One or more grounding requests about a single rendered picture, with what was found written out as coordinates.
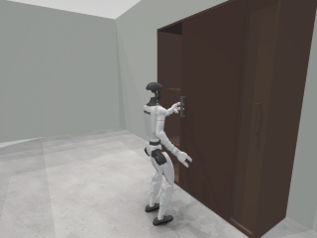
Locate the robot left forearm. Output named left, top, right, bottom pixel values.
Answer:
left=165, top=107, right=173, bottom=117

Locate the humanoid robot head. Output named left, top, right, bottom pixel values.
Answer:
left=146, top=82, right=163, bottom=107

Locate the robot right forearm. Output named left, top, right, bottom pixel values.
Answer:
left=158, top=131, right=180, bottom=156

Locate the right robot foot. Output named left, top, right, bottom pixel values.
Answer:
left=153, top=215, right=173, bottom=226

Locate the left robot hand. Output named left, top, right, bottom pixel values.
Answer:
left=171, top=102, right=184, bottom=114

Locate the right robot upper arm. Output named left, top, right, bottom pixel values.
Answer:
left=155, top=106, right=167, bottom=139

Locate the handle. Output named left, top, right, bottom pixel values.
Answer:
left=180, top=96, right=185, bottom=117
left=252, top=103, right=259, bottom=134

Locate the right robot hand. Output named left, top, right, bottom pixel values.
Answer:
left=176, top=151, right=192, bottom=168

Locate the wardrobe door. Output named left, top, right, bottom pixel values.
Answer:
left=230, top=0, right=278, bottom=232
left=178, top=0, right=249, bottom=219

